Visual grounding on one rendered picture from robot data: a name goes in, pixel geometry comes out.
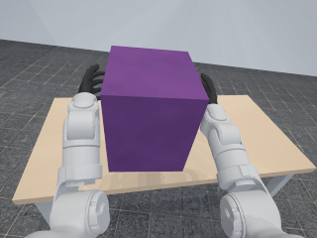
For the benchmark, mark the robot right upper arm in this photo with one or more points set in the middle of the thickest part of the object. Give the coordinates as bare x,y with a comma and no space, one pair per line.
251,214

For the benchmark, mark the robot left forearm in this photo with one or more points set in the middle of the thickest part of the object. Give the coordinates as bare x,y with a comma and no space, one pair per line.
81,140

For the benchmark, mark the robot left hand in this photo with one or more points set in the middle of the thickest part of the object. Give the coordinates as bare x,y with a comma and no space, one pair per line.
88,83

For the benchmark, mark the robot right hand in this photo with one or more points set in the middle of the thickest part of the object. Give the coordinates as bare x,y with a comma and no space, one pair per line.
209,88

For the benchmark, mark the robot right forearm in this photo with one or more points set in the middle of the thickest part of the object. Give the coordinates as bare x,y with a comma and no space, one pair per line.
235,171

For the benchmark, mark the table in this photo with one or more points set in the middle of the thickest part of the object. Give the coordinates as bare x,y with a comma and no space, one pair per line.
267,147

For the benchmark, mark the carton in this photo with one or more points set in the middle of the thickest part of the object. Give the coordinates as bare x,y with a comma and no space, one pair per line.
152,103

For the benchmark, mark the robot left upper arm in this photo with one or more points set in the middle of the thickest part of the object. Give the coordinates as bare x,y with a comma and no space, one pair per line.
78,214

